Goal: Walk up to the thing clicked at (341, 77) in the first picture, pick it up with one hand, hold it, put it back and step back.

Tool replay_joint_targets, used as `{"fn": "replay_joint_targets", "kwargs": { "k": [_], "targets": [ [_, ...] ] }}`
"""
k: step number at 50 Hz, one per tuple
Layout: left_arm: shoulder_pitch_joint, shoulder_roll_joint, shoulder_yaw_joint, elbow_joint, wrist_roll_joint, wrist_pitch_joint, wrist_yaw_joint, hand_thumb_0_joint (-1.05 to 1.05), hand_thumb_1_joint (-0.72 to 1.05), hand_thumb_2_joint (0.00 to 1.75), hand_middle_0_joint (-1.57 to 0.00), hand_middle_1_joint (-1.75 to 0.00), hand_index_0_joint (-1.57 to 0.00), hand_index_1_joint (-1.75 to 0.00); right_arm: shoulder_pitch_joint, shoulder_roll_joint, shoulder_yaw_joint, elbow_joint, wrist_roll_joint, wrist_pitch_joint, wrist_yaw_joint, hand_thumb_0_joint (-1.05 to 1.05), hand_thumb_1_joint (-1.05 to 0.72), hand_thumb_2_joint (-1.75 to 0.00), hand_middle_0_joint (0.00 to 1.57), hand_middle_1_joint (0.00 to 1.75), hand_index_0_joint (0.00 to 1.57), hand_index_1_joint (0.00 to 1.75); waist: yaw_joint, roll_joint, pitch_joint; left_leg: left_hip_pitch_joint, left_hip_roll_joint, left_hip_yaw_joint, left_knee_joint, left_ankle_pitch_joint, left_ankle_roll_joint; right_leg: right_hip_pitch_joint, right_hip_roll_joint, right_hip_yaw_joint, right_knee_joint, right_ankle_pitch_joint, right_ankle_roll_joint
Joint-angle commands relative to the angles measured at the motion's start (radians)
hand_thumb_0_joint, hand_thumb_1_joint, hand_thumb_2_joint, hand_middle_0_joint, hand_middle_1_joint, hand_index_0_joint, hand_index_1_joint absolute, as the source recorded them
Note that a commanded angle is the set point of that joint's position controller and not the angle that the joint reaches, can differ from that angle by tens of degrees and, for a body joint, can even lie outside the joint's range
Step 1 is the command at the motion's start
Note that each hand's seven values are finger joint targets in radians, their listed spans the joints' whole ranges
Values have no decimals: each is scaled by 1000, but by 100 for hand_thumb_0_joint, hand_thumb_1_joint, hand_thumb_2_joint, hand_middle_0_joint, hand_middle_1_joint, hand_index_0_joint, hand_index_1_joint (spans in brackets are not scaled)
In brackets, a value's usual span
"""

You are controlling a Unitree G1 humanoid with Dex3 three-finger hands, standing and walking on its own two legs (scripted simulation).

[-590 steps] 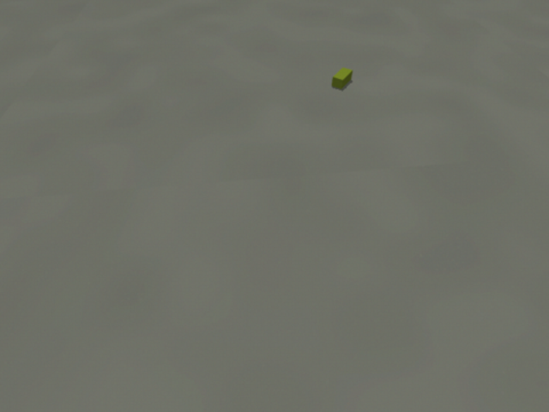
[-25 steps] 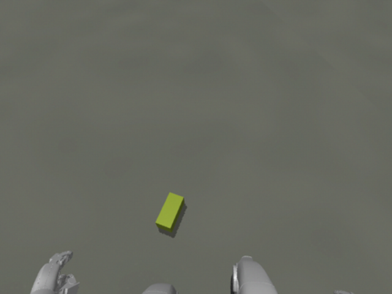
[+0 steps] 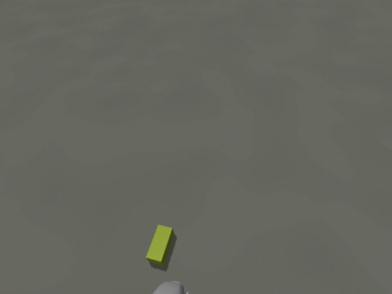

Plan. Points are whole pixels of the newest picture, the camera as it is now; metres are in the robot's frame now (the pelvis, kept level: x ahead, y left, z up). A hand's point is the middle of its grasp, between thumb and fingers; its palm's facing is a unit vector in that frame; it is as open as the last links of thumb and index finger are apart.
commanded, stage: walk up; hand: left
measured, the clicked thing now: (160, 244) +0.47 +0.26 -0.74
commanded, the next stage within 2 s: none
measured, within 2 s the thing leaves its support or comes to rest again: neither
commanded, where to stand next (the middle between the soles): +0.04 +0.03 m, yaw +2 degrees
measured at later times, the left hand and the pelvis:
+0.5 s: hand out of the picture +0.10 +0.31 -0.17, palm faces -0.01 -0.91 -0.42, open 7.4 cm; pelvis -0.01 +0.05 -0.02, yaw +0 degrees
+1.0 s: hand out of the picture -0.07 +0.33 -0.13, palm faces +0.08 -0.92 -0.39, open 7.4 cm; pelvis -0.09 +0.05 +0.00, yaw +5 degrees
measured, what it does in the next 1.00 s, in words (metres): walks backwards: left foot, then right foot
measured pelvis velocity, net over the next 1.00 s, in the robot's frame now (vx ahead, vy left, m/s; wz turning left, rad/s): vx -0.09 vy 0.05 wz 0.08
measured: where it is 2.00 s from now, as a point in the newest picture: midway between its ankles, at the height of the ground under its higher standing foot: outside the picture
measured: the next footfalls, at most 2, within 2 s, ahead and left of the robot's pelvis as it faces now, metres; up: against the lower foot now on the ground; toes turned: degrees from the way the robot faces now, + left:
left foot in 0.26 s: +0.17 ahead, +0.14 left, +0.00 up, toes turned +0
right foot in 0.62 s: -0.01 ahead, -0.06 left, +0.00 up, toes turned -1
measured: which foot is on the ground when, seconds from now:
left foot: up 0.00-0.24, down 0.26-0.66, up 0.68-0.98, down 1.00-1.00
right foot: down 0.00-0.30, up 0.32-0.60, down 0.62-1.00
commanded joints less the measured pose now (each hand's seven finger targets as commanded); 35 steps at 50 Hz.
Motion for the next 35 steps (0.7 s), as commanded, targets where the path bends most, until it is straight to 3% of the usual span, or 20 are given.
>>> {"fn": "replay_joint_targets", "kwargs": {
  "k": [1,5,9,12,13,14,15,16,18,19,21,24,26,27,30,31,32,33,34,35],
  "targets": [
    [48,280,70,-76,-8,-38,45,0,90,90,-20,-30,-20,-30,-8,-148,-52,-111,-8,-2,21,0,-90,-90,20,30,20,30,-14,-129,49,-147,35,-4,-42,158,-28,19,-229,129,-158,639,-36],
    [-111,233,42,-125,-13,-7,80,0,90,90,-20,-30,-20,-30,-50,-86,-28,-89,5,29,7,0,-90,-90,20,30,20,30,-33,-216,82,60,-1,19,-207,201,-39,-195,-208,16,-99,877,-17],
    [-146,231,39,-158,-14,44,77,0,90,90,-20,-30,-20,-30,-72,-99,-35,-89,7,29,-12,0,-90,-90,20,30,20,30,-20,-311,-12,125,-10,80,-362,242,-20,-108,-202,17,33,744,-75],
    [-115,235,39,-151,-34,62,81,0,90,90,-20,-30,-20,-30,-53,-132,-46,-82,-14,20,-15,0,-90,-90,20,30,20,30,-35,-219,-86,251,-6,105,-569,344,27,-86,-202,48,217,690,-57],
    [-68,220,34,-143,-46,61,84,0,90,90,-20,-30,-20,-30,-45,-173,-58,-93,-24,13,-17,0,-90,-90,20,30,20,30,-44,-98,-145,338,42,55,-600,706,68,-91,-136,31,373,600,-15],
    [-23,190,31,-146,-65,60,89,0,90,90,-20,-30,-20,-30,-23,-233,-76,-110,-38,8,-17,0,-90,-90,20,30,20,30,-52,72,-236,474,203,-122,-542,1136,151,-191,-15,36,592,254,25],
    [42,166,31,-128,-74,69,105,0,90,90,-20,-30,-20,-30,-43,-240,-81,-120,-25,13,-16,0,-90,-90,20,30,20,30,-30,194,-288,613,319,-259,-503,1433,279,-333,115,18,752,-338,37],
    [24,165,23,-113,-65,76,122,0,90,90,-20,-30,-20,-30,-36,-210,-79,-117,-10,14,-19,0,-90,-90,20,30,20,30,-50,212,-313,532,358,-293,-540,1334,318,-301,34,75,757,-386,22],
    [-39,240,45,-105,-61,85,112,0,90,90,-20,-30,-20,-30,-125,-140,-63,-161,-7,34,-22,0,-90,-90,20,30,20,30,-49,77,-258,352,238,-108,-565,1020,227,-263,34,116,792,-322,14],
    [-26,236,52,-96,-61,93,106,0,90,90,-20,-30,-20,-30,-156,-130,-59,-174,-19,41,-23,0,-90,-90,20,30,20,30,-35,65,-217,292,211,-75,-572,862,192,-271,30,121,782,-279,16],
    [-9,215,48,-96,-59,105,103,0,90,90,-20,-30,-20,-30,-177,-136,-65,-191,-19,51,-24,0,-90,-90,20,30,20,30,-22,82,-179,225,207,-83,-611,619,183,-274,29,87,741,-210,19],
    [-19,192,48,-101,-45,97,101,0,90,90,-20,-30,-20,-30,-195,-118,-65,-207,-29,62,-16,0,-90,-90,20,30,20,30,-37,120,-153,219,226,-103,-618,464,224,-276,-4,25,584,-198,41],
    [-12,188,57,-107,-32,93,93,0,90,90,-20,-30,-20,-30,-191,-129,-68,-211,-30,61,-18,0,-90,-90,20,30,20,30,-33,134,-183,245,257,-138,-594,461,233,-251,-11,30,476,-196,41],
    [-16,189,62,-110,-21,94,86,0,90,90,-20,-30,-20,-30,-182,-138,-71,-211,-29,63,-20,0,-90,-90,20,30,20,30,-33,128,-195,229,266,-165,-593,410,224,-224,-16,28,405,-193,31],
    [54,189,78,-74,11,103,55,0,90,90,-20,-30,-20,-30,-208,-167,-77,-205,-11,72,-24,0,-90,-90,20,30,20,30,9,70,-174,31,240,-165,-618,43,121,-57,-7,-3,161,-42,-24],
    [77,194,83,-76,25,102,47,0,90,90,-20,-30,-20,-30,-205,-148,-70,-198,-2,71,-28,0,-90,-90,20,30,20,30,27,37,-159,-63,207,-149,-548,-96,72,-22,-39,79,128,-75,-58],
    [34,238,94,-104,42,101,45,0,90,90,-20,-30,-20,-30,-190,-97,-56,-198,5,69,-32,0,-90,-90,20,30,20,30,32,-194,-83,-195,48,-46,-311,-260,7,-120,-196,356,-68,-290,-144],
    [-94,363,118,-162,52,105,44,0,90,90,-20,-30,-20,-30,-260,-117,-65,-209,-1,64,-44,0,-90,-90,20,30,20,30,80,-406,4,-118,-133,2,35,-249,-46,-479,-477,673,-288,-296,-293],
    [-238,377,116,-211,51,97,51,0,90,90,-20,-30,-20,-30,-240,-176,-84,-193,-15,62,-55,0,-90,-90,20,30,20,30,28,-356,90,-57,-64,-109,192,-196,-60,-621,-526,722,-308,-261,-323],
    [-268,320,105,-212,44,91,55,0,90,90,-20,-30,-20,-30,-199,-199,-87,-167,-8,57,-46,0,-90,-90,20,30,20,30,-3,-254,103,-15,-75,-111,233,-152,-50,-623,-451,582,-243,-92,-289]
  ]
}}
